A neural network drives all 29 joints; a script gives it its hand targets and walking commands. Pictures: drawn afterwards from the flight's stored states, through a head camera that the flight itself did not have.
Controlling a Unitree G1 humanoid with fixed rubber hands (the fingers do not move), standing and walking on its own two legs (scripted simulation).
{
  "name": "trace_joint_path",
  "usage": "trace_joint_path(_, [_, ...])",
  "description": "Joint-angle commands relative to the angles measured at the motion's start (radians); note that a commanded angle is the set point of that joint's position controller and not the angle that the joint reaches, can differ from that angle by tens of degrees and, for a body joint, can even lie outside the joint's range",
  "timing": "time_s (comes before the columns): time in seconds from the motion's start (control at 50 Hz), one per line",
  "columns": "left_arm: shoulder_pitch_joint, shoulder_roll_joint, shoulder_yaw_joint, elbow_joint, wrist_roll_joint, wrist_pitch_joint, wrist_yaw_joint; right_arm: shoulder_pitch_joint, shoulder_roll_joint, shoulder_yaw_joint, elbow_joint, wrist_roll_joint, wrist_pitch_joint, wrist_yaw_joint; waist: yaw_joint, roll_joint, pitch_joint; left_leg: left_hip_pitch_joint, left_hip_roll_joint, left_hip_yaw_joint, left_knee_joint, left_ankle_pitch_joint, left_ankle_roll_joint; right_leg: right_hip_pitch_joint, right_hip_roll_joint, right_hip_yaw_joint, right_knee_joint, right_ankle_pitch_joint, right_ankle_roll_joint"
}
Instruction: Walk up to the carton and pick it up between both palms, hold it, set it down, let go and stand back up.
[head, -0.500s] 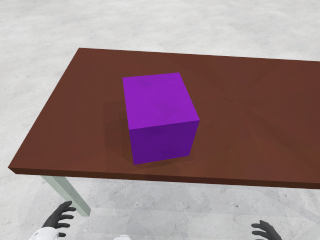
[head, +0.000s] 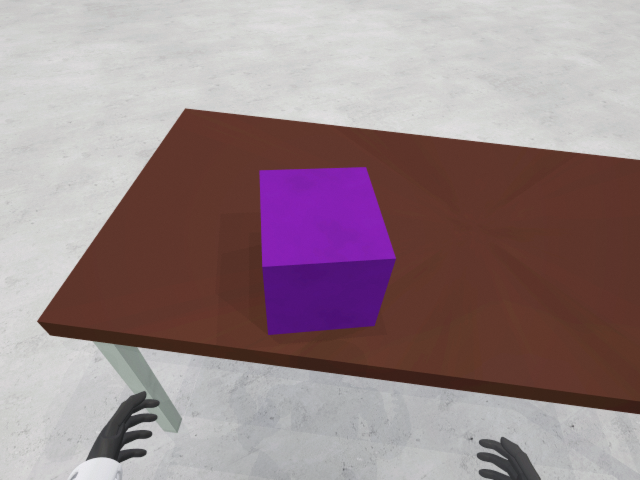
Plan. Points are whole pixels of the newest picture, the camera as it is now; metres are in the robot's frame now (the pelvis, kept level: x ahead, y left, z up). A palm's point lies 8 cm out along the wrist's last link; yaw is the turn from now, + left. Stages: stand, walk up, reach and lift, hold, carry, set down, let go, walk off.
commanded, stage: reach and lift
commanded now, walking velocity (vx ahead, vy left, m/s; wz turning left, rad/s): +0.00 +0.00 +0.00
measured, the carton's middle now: (317, 249) +0.47 +0.04 -0.01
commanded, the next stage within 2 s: none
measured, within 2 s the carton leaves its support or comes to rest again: neither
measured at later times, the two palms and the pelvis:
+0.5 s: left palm (140, 434) +0.18 +0.23 -0.03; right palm (531, 461) +0.19 -0.24 -0.03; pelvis +0.02 +0.00 +0.01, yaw +0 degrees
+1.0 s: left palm (169, 403) +0.21 +0.20 +0.00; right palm (536, 422) +0.23 -0.23 +0.01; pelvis +0.02 -0.01 +0.01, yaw -1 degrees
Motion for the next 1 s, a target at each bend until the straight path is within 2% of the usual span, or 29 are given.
trace_joint_path(0.0, [-0.025,0.022,0.035,-0.331,-0.014,-0.090,0.044,-0.051,-0.208,-0.057,-0.285,0.046,-0.043,-0.001,-0.033,0.035,-0.220,0.339,-0.061,0.096,-0.076,-0.053,0.050,-0.126,-0.036,0.059,-0.331,0.017,0.019])
trace_joint_path(0.06, [-0.007,0.009,0.054,-0.345,-0.014,-0.130,0.061,-0.060,-0.193,-0.008,-0.366,0.074,-0.069,0.007,0.025,0.063,-0.278,0.287,-0.050,0.105,-0.075,0.032,0.057,-0.047,-0.036,0.068,-0.309,0.122,0.044])
trace_joint_path(0.1, [0.033,-0.051,0.011,-0.330,-0.015,-0.147,0.071,-0.029,-0.204,-0.019,-0.296,0.091,-0.065,0.024,0.011,0.070,-0.275,0.297,-0.031,0.097,-0.101,0.071,0.047,-0.046,-0.007,0.033,-0.294,0.185,0.055])
trace_joint_path(0.14, [0.043,-0.046,0.013,-0.358,-0.026,-0.166,0.073,-0.049,-0.217,-0.019,-0.347,0.103,-0.080,0.027,-0.003,0.089,-0.304,0.327,-0.043,0.092,-0.086,0.101,0.043,-0.027,0.004,0.025,-0.285,0.214,0.043])
trace_joint_path(0.16, [0.064,-0.054,0.019,-0.365,-0.017,-0.166,0.076,-0.026,-0.223,-0.009,-0.331,0.107,-0.074,0.029,0.004,0.059,-0.286,0.326,-0.042,0.085,-0.091,0.108,0.044,-0.009,0.013,0.028,-0.302,0.206,0.045])
trace_joint_path(0.18, [0.037,-0.046,0.017,-0.402,-0.029,-0.188,0.085,-0.052,-0.207,0.014,-0.366,0.117,-0.086,0.033,0.013,0.084,-0.309,0.312,-0.042,0.094,-0.088,0.107,0.045,-0.009,-0.010,0.039,-0.294,0.217,0.047])
trace_joint_path(0.22, [0.031,-0.084,-0.030,-0.432,-0.033,-0.198,0.092,-0.064,-0.205,0.020,-0.371,0.136,-0.088,0.040,-0.006,0.092,-0.307,0.313,-0.044,0.077,-0.077,0.151,0.038,-0.027,0.002,0.038,-0.290,0.248,0.044])
trace_joint_path(0.24, [0.076,-0.089,-0.029,-0.400,-0.018,-0.186,0.090,-0.052,-0.219,0.010,-0.347,0.141,-0.083,0.044,0.024,0.078,-0.293,0.330,-0.031,0.071,-0.084,0.122,0.038,-0.030,-0.006,0.045,-0.308,0.225,0.045])
trace_joint_path(0.3, [0.103,-0.116,-0.036,-0.475,-0.012,-0.210,0.100,-0.002,-0.214,0.042,-0.364,0.162,-0.087,0.047,0.009,0.105,-0.289,0.338,-0.049,0.072,-0.086,0.162,0.033,0.009,0.009,0.044,-0.306,0.262,0.042])
trace_joint_path(0.34, [0.090,-0.146,-0.057,-0.495,-0.038,-0.218,0.107,-0.055,-0.214,0.047,-0.434,0.162,-0.101,0.047,0.025,0.060,-0.282,0.316,-0.041,0.078,-0.086,0.159,0.032,0.009,0.010,0.044,-0.307,0.244,0.034])
trace_joint_path(0.36, [0.066,-0.114,-0.041,-0.475,-0.028,-0.216,0.106,-0.063,-0.224,0.030,-0.421,0.166,-0.089,0.046,-0.006,0.047,-0.264,0.317,-0.042,0.075,-0.090,0.110,0.037,-0.019,0.008,0.041,-0.312,0.215,0.042])
trace_joint_path(0.38, [0.069,-0.141,-0.048,-0.494,-0.024,-0.221,0.108,-0.014,-0.196,0.064,-0.421,0.167,-0.083,0.045,-0.002,0.043,-0.250,0.287,-0.046,0.081,-0.096,0.116,0.045,0.001,-0.003,0.047,-0.308,0.205,0.046])
trace_joint_path(0.42, [0.087,-0.152,-0.074,-0.551,-0.032,-0.223,0.120,-0.029,-0.195,0.060,-0.465,0.176,-0.088,0.054,0.008,0.101,-0.296,0.310,-0.041,0.069,-0.090,0.137,0.030,-0.006,0.005,0.034,-0.302,0.239,0.035])
trace_joint_path(0.44, [0.106,-0.177,-0.101,-0.595,-0.045,-0.222,0.123,-0.003,-0.218,0.054,-0.497,0.195,-0.089,0.053,0.000,0.046,-0.301,0.332,-0.041,0.064,-0.084,0.180,0.030,0.001,0.025,0.023,-0.297,0.283,0.043])
trace_joint_path(0.48, [0.076,-0.159,-0.065,-0.554,-0.036,-0.226,0.123,-0.016,-0.213,0.078,-0.469,0.200,-0.089,0.052,-0.005,0.058,-0.245,0.285,-0.042,0.080,-0.081,0.106,0.037,-0.009,-0.010,0.061,-0.303,0.252,0.055])
trace_joint_path(0.52, [0.074,-0.154,-0.087,-0.604,-0.046,-0.227,0.131,-0.037,-0.214,0.062,-0.513,0.193,-0.083,0.043,-0.021,0.043,-0.265,0.285,-0.050,0.073,-0.092,0.107,0.040,0.012,0.002,0.057,-0.302,0.249,0.058])
trace_joint_path(0.56, [0.085,-0.192,-0.109,-0.598,-0.041,-0.208,0.134,-0.034,-0.208,0.077,-0.527,0.208,-0.070,0.043,0.001,0.058,-0.236,0.279,-0.043,0.071,-0.098,0.115,0.041,-0.011,-0.006,0.060,-0.305,0.260,0.050])
trace_joint_path(0.62, [0.075,-0.206,-0.094,-0.651,-0.048,-0.219,0.136,-0.020,-0.209,0.105,-0.593,0.235,-0.075,0.048,-0.012,0.051,-0.284,0.273,-0.049,0.072,-0.080,0.155,0.039,0.011,-0.006,0.069,-0.290,0.338,0.065])
trace_joint_path(0.64, [0.099,-0.225,-0.133,-0.699,-0.049,-0.221,0.141,-0.019,-0.216,0.097,-0.644,0.237,-0.080,0.049,-0.007,0.061,-0.297,0.299,-0.040,0.057,-0.084,0.154,0.036,0.000,0.002,0.058,-0.288,0.324,0.060])
trace_joint_path(0.66, [0.085,-0.217,-0.127,-0.653,-0.071,-0.221,0.139,-0.035,-0.223,0.089,-0.645,0.235,-0.081,0.049,-0.006,0.003,-0.270,0.268,-0.037,0.069,-0.091,0.108,0.039,-0.015,0.006,0.057,-0.303,0.247,0.059])
trace_joint_path(0.68, [0.064,-0.243,-0.149,-0.701,-0.071,-0.221,0.148,-0.037,-0.238,0.085,-0.641,0.239,-0.079,0.054,-0.020,0.037,-0.287,0.283,-0.030,0.059,-0.098,0.117,0.038,-0.032,0.009,0.049,-0.295,0.248,0.062])
trace_joint_path(0.7, [0.040,-0.243,-0.152,-0.707,-0.069,-0.218,0.150,-0.079,-0.244,0.079,-0.661,0.252,-0.079,0.053,-0.002,0.046,-0.309,0.293,-0.028,0.061,-0.097,0.136,0.038,-0.047,0.020,0.040,-0.294,0.231,0.052])
trace_joint_path(0.78, [0.031,-0.269,-0.140,-0.675,-0.048,-0.194,0.160,-0.051,-0.232,0.142,-0.667,0.265,-0.051,0.054,0.010,0.002,-0.211,0.227,-0.038,0.075,-0.112,0.070,0.051,-0.036,-0.003,0.084,-0.319,0.192,0.069])
trace_joint_path(0.82, [-0.062,-0.243,-0.134,-0.697,-0.047,-0.190,0.161,-0.146,-0.223,0.112,-0.729,0.256,-0.038,0.047,-0.011,-0.003,-0.223,0.171,-0.039,0.066,-0.105,-0.026,0.064,-0.043,-0.016,0.122,-0.319,0.064,0.069])
trace_joint_path(0.84, [-0.030,-0.263,-0.119,-0.735,-0.052,-0.181,0.168,-0.108,-0.222,0.128,-0.709,0.273,-0.031,0.048,0.008,0.010,-0.256,0.203,-0.034,0.083,-0.108,0.033,0.060,-0.028,-0.014,0.109,-0.319,0.114,0.066])
trace_joint_path(0.86, [-0.098,-0.239,-0.103,-0.717,-0.043,-0.175,0.171,-0.178,-0.239,0.119,-0.711,0.281,-0.021,0.046,-0.003,0.009,-0.242,0.174,-0.034,0.077,-0.115,-0.008,0.059,-0.018,-0.028,0.134,-0.316,0.086,0.065])
trace_joint_path(0.88, [-0.116,-0.250,-0.100,-0.719,-0.043,-0.167,0.176,-0.197,-0.242,0.119,-0.721,0.281,-0.010,0.045,0.022,0.009,-0.249,0.165,-0.036,0.081,-0.128,-0.021,0.059,-0.015,-0.027,0.136,-0.332,0.025,0.070])
trace_joint_path(0.96, [-0.222,-0.254,-0.112,-0.754,-0.073,-0.135,0.181,-0.288,-0.230,0.101,-0.768,0.274,0.026,0.025,-0.009,-0.012,-0.268,0.164,-0.027,0.075,-0.118,-0.035,0.066,-0.035,-0.027,0.146,-0.314,0.020,0.072])
trace_joint_path(0.98, [-0.140,-0.266,-0.122,-0.739,-0.074,-0.121,0.180,-0.218,-0.245,0.096,-0.744,0.277,0.030,0.025,-0.006,-0.017,-0.252,0.201,-0.029,0.073,-0.118,0.020,0.058,-0.024,-0.011,0.122,-0.318,0.096,0.060])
